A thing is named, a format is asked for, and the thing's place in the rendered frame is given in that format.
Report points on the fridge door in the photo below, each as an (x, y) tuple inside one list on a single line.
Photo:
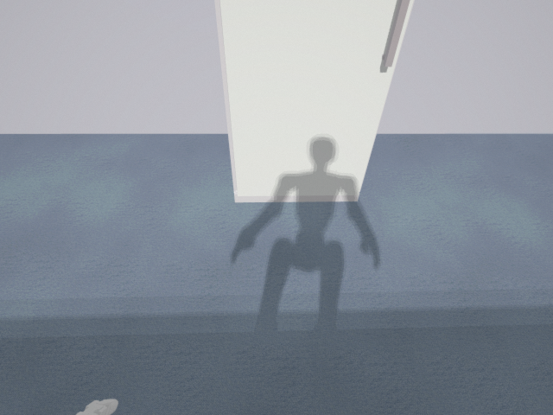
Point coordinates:
[(307, 87)]

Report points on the handle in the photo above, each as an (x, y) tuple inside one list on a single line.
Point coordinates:
[(388, 57)]

